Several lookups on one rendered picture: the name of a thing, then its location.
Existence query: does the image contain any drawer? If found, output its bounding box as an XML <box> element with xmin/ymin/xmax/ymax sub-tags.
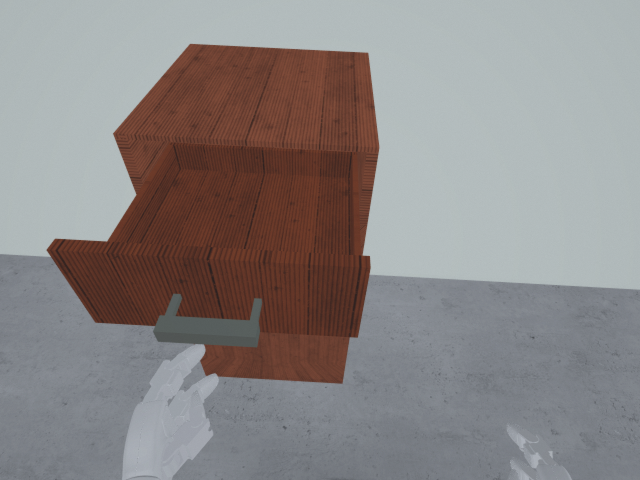
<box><xmin>47</xmin><ymin>142</ymin><xmax>371</xmax><ymax>338</ymax></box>

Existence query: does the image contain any robot left hand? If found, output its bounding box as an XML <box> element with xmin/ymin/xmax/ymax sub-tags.
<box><xmin>122</xmin><ymin>344</ymin><xmax>219</xmax><ymax>480</ymax></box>

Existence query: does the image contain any robot right hand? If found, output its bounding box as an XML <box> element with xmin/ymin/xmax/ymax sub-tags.
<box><xmin>507</xmin><ymin>422</ymin><xmax>572</xmax><ymax>480</ymax></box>

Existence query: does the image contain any handle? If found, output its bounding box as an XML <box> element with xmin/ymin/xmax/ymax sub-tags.
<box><xmin>153</xmin><ymin>294</ymin><xmax>262</xmax><ymax>347</ymax></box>

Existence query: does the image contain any cabinet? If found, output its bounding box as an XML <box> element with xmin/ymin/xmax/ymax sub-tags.
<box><xmin>113</xmin><ymin>44</ymin><xmax>379</xmax><ymax>384</ymax></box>

